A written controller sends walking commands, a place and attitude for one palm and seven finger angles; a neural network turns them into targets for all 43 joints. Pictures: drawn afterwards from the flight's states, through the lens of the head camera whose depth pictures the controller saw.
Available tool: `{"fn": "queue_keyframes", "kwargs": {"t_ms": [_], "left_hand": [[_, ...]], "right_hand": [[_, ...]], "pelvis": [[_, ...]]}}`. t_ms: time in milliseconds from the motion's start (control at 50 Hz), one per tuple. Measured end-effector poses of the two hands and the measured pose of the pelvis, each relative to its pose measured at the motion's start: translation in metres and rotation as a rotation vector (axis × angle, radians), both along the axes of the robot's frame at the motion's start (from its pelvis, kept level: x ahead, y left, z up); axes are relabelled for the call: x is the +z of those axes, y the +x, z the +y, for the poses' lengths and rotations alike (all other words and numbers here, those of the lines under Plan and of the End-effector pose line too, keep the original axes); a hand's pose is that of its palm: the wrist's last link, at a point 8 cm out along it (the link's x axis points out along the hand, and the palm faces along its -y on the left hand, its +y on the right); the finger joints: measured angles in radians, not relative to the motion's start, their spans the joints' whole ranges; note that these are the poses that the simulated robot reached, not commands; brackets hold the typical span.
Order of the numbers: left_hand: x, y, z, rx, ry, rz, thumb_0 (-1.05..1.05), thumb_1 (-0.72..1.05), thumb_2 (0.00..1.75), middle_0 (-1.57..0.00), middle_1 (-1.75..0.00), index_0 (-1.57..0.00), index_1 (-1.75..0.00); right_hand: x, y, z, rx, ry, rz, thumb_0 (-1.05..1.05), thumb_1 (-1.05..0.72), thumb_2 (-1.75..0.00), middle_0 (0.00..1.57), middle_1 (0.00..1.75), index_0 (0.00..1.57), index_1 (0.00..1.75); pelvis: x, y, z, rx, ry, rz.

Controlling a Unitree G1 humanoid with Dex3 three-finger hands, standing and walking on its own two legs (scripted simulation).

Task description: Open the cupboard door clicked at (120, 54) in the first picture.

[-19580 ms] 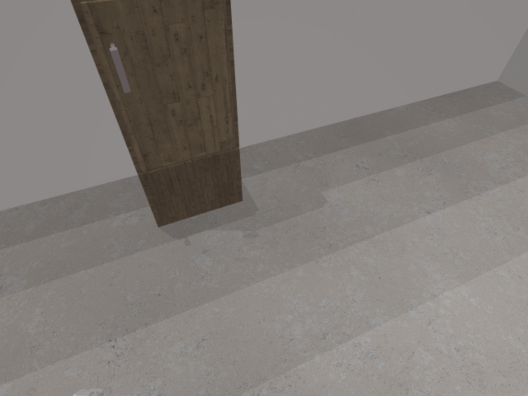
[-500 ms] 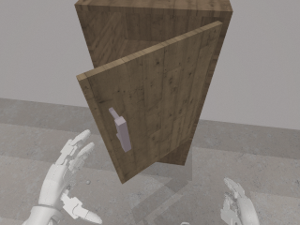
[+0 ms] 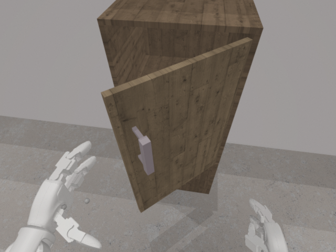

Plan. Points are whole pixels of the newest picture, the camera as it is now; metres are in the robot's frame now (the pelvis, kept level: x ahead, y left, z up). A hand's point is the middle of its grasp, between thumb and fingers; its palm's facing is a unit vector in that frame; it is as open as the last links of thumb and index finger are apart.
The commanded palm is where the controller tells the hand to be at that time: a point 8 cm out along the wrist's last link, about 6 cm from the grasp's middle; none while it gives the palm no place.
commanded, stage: draw the hand back to the body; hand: left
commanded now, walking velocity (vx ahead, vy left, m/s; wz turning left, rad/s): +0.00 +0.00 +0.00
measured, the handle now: (142, 151) +0.33 +0.09 +0.07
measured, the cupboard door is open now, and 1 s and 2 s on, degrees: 43 43 43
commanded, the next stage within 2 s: step back with the hand held close in 1.24 s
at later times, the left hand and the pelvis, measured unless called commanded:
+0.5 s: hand (46, 184) +0.20 +0.24 +0.15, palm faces +0.34 -0.86 -0.38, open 13.4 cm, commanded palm +0.16 +0.28 +0.17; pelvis +0.02 +0.01 +0.04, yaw +0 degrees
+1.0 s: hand (19, 164) +0.21 +0.26 +0.20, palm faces +0.46 -0.79 -0.41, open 7.9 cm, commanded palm +0.16 +0.29 +0.21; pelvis +0.02 -0.01 +0.04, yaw -1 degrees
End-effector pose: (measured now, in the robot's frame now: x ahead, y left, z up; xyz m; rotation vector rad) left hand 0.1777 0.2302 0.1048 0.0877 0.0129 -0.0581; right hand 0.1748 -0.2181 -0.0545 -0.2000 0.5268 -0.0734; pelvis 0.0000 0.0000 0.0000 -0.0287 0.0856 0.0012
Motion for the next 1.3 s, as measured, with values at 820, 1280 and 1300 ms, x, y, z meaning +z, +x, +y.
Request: {"fn": "queue_keyframes", "kwargs": {"t_ms": [820, 1280, 1300], "left_hand": [[0.102, -0.009, 0.061, 0.484, 0.389, -0.148, 0.01, 0.53, 0.74, -0.2, -0.3, -0.19, -0.31], [0.109, -0.022, 0.052, 0.487, 0.387, -0.186, 0.02, 0.89, 0.9, -0.21, -0.3, -0.21, -0.31], [0.109, -0.023, 0.052, 0.487, 0.387, -0.189, 0.02, 0.89, 0.9, -0.21, -0.3, -0.21, -0.31]], "right_hand": [[0.022, 0.029, 0.006, 0.025, -0.01, 0.108, 0.01, -0.91, -0.9, 0.2, 0.3, 0.2, 0.3], [0.019, 0.004, -0.015, -0.018, -0.012, 0.124, 0.01, -0.91, -0.9, 0.2, 0.3, 0.2, 0.3], [0.019, 0.003, -0.015, -0.018, -0.011, 0.123, 0.01, -0.91, -0.9, 0.2, 0.3, 0.2, 0.3]], "pelvis": [[0.043, 0.023, 0.0, -0.012, 0.016, -0.162], [0.044, 0.01, -0.011, -0.021, 0.019, -0.188], [0.044, 0.009, -0.012, -0.021, 0.019, -0.189]]}}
